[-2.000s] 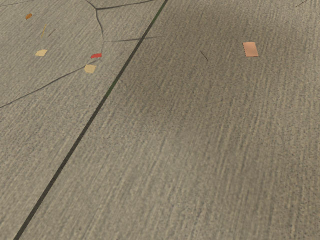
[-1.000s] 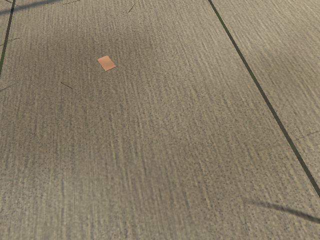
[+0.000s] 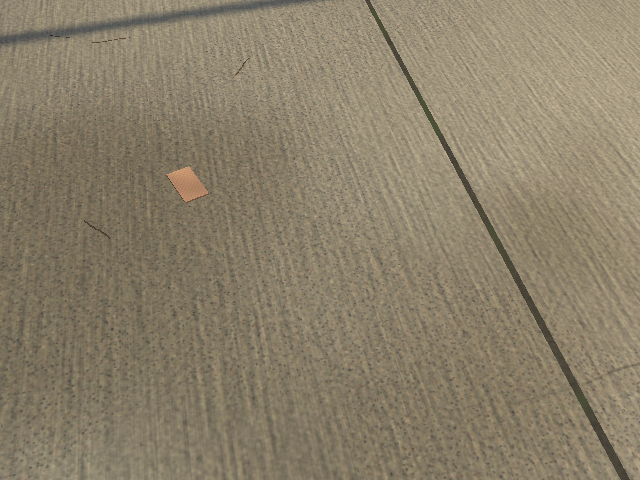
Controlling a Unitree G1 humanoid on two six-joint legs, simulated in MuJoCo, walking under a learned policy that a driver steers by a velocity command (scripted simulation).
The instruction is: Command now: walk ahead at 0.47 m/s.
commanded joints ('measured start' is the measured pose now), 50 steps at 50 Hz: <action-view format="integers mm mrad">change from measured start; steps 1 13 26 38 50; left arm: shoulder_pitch -137 178 40 153 -7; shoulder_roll -8 160 105 72 42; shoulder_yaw -15 45 25 -5 -5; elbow -108 -36 57 103 42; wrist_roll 1 13 7 18 12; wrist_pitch -15 -21 -44 8 7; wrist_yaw -9 -4 7 19 19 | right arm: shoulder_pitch -7 14 -192 12 -91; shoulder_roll -155 -190 -89 -267 -170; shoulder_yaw -35 -40 -9 -78 -51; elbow -45 -23 -130 -109 -79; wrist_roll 2 -18 -7 -3 -4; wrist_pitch -3 28 7 -16 -29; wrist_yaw -22 -46 -27 -4 -3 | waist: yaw -1 234 44 -72 37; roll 91 105 -17 108 87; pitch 83 -272 56 -217 12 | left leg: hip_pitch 4 -100 -547 70 -61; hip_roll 199 196 203 247 265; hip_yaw -114 -70 -70 -177 -187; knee -122 608 580 208 -149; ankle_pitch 616 872 214 220 374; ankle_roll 75 17 -115 57 154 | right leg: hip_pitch -106 795 343 399 -78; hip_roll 2 -40 -93 -47 -67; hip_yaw -35 95 111 6 54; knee -199 -502 -933 -225 -111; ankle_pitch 143 238 142 174 86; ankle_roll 16 -217 -257 -83 19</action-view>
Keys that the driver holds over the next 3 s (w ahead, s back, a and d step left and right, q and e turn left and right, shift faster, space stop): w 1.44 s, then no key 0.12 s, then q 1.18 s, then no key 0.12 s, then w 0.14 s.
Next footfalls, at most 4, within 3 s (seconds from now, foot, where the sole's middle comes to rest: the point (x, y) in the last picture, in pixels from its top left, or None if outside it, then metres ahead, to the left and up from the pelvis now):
0.26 right None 0.33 -0.10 -0.78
0.76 left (221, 447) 0.58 0.17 -0.78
1.30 right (322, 324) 0.88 -0.06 -0.78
1.78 left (236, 261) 1.08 0.16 -0.78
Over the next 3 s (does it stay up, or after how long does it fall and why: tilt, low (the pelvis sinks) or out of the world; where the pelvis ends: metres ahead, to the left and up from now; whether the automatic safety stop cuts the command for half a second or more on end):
stays up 0.97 0.07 0.00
